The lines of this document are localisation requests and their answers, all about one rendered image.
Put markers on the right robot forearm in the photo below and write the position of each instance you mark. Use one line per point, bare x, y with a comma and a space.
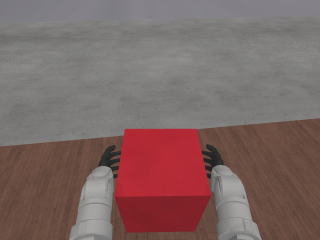
233, 210

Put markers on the robot left hand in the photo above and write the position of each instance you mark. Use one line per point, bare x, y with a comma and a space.
105, 159

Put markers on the carton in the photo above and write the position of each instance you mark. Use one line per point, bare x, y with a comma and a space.
162, 184

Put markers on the robot right hand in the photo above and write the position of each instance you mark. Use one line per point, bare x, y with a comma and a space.
215, 159

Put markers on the left robot forearm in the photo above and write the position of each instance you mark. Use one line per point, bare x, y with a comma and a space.
93, 220

